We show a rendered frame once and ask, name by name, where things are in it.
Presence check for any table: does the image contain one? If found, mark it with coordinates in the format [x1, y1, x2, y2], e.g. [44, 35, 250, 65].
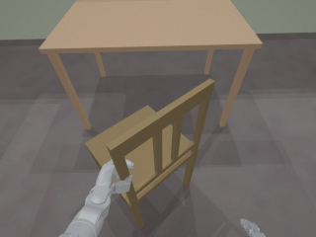
[39, 0, 263, 130]

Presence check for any robot left forearm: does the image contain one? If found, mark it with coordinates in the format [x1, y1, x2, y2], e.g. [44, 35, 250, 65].
[58, 185, 112, 237]

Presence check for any robot right hand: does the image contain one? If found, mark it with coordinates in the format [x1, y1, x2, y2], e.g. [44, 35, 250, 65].
[240, 218, 266, 237]

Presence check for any robot left hand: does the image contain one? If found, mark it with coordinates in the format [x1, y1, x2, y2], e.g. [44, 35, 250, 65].
[95, 159, 134, 194]

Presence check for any chair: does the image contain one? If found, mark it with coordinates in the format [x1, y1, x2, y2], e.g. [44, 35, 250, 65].
[85, 78, 215, 231]

